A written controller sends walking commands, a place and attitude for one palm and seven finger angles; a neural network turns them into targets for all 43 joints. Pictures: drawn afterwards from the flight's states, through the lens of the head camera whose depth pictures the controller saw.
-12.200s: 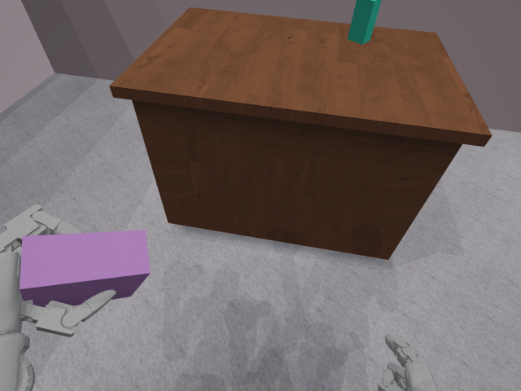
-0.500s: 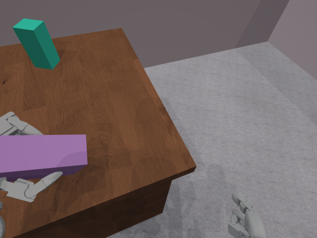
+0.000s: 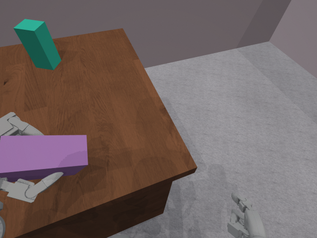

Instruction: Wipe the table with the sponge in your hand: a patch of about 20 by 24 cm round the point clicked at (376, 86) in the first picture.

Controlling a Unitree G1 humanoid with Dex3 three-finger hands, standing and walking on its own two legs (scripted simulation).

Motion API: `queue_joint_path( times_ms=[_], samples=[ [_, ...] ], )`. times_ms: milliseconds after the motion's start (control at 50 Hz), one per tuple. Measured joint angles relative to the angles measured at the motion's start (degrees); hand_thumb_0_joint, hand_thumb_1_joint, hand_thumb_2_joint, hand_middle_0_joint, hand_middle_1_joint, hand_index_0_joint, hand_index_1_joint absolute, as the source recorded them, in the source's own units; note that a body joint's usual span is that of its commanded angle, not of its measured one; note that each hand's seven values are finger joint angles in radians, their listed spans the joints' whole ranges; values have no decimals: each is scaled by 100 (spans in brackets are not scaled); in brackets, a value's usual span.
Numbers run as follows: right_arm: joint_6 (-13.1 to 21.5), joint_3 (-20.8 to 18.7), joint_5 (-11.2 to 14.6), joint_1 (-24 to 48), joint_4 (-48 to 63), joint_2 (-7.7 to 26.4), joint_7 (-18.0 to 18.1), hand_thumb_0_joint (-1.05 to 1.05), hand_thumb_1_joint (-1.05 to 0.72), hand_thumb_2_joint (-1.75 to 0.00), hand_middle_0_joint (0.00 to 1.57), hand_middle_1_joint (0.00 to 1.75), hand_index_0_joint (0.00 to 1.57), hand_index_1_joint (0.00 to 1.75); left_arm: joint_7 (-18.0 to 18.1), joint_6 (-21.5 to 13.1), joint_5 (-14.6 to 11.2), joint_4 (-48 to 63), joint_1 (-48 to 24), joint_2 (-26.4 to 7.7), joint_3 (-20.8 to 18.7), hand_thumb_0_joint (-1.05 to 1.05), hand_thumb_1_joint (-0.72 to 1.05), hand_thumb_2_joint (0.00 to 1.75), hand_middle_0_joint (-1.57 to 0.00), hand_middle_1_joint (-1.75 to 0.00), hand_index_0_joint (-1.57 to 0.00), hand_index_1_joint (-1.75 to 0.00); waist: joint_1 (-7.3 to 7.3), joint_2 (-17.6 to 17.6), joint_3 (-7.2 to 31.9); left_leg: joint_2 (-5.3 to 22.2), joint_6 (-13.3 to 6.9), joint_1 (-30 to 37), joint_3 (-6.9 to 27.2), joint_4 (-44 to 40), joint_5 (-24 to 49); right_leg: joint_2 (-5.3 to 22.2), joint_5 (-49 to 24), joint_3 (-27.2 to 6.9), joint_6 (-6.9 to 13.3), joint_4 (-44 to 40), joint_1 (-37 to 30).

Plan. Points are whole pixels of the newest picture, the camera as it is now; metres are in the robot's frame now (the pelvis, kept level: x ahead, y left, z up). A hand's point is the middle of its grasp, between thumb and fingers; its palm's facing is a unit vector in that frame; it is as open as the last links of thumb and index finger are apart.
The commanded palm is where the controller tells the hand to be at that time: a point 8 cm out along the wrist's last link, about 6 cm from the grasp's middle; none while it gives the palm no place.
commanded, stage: shuffle to correct the standing spot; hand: left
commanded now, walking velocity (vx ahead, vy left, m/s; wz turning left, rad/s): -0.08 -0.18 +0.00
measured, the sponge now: (57, 158) +0.23 +0.21 +0.15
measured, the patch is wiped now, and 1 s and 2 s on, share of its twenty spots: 0.00 0.00 0.00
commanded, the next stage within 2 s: come to a stop and stand still in 0.40 s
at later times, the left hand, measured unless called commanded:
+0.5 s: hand (29, 160) +0.22 +0.24 +0.16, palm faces +0.34 -0.85 -0.41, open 9.5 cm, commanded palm +0.16 +0.28 +0.18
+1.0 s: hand out of the picture +0.20 +0.30 +0.17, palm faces +0.41 -0.83 -0.39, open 9.5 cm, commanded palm +0.14 +0.32 +0.18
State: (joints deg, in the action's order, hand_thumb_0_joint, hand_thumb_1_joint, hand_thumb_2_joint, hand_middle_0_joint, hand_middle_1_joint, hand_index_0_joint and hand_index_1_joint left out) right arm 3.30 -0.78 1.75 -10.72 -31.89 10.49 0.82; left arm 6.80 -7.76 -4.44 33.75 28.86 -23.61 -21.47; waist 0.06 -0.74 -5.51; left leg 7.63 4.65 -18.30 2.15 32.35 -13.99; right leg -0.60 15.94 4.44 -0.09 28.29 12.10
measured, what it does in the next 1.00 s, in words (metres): stands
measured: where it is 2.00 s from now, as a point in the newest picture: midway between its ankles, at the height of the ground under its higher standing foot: outside the picture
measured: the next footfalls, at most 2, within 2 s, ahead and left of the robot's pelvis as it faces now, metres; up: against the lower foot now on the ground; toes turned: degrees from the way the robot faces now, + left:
none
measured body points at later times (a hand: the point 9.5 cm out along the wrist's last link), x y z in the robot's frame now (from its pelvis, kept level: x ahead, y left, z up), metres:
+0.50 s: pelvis +0.00 +0.00 +0.00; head +0.03 +0.01 +0.45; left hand +0.19 +0.28 +0.19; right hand +0.16 -0.23 -0.09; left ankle +0.03 +0.17 -0.73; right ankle -0.01 -0.12 -0.73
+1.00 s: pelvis -0.02 +0.04 +0.00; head +0.00 +0.07 +0.45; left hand +0.17 +0.34 +0.19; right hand +0.14 -0.18 -0.07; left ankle +0.03 +0.16 -0.73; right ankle -0.01 -0.12 -0.73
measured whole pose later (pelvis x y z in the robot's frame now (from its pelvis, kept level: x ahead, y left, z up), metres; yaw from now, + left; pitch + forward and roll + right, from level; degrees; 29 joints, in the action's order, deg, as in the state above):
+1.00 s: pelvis -0.02 +0.04 +0.00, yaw -1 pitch -2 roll -1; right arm 9.5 0.2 0.3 -13.2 -33.5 10.2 1.6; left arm 6.1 -12.6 -1.3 26.4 22.2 -22.2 -22.9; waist -1.9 2.5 -5.3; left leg 3.0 -0.1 -17.0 -2.6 30.2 -11.3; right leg 2.8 13.4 0.1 -2.3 27.1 12.1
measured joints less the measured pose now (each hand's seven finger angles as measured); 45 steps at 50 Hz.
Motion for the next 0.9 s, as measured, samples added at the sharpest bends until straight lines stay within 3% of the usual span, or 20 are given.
queue_joint_path(
  times_ms=[540, 580, 620, 700, 800, 900],
  samples=[
    [-7, 5, 7, -49, -61, 27, 37, 1, -91, -90, 20, 30, 20, 30, 49, 27, -5, -110, -37, 76, 41, -1, -44, 103, -80, -136, -80, -136, 31, 14, 80, -42, -18, -14, -13, 12, 11, 47, 34, -8, -10, 100, 53],
    [312, -106, -172, -173, -228, -28, 104, 1, -91, -90, 20, 30, 20, 30, -336, -183, 302, -524, -797, -412, -148, -1, -44, 103, -80, -136, -80, -136, -276, 107, 9, -43, -171, -122, -109, 161, 105, 43, -9, -21, 13, 74, 74],
    [462, -74, -173, -211, -314, -2, 77, 1, -91, -90, 20, 30, 20, 30, -455, -420, 304, -1106, -1428, -661, -403, -1, -44, 103, -80, -136, -80, -136, -443, 250, -28, -114, -295, -81, -271, 61, 240, 85, -54, -118, 18, 103, 149],
    [658, -98, -159, -167, -84, 162, -69, 1, -91, -90, 20, 30, 21, 30, -327, -323, 176, -1069, -1362, -255, -534, -1, -44, 103, -80, -136, -80, -136, -274, 313, -111, -231, -189, 75, -497, -175, 168, 236, -44, -316, -130, 268, 266],
    [695, -109, -133, -63, 37, 173, -72, 1, -91, -90, 20, 30, 21, 30, -314, -398, 217, -408, -365, 194, 108, -1, -44, 103, -80, -136, -80, -136, -21, 280, -72, -289, -319, 65, -585, -71, 148, 298, -119, -406, -233, 212, 226],
    [572, -16, -157, -145, -40, 44, 92, 1, -91, -90, 20, 30, 20, 30, -239, -502, 249, -437, -180, 65, 114, -1, -44, 103, -80, -136, -80, -136, -74, 359, 8, -348, -397, 121, -579, -159, 202, 341, -224, -396, -254, -2, 95]
  ],
)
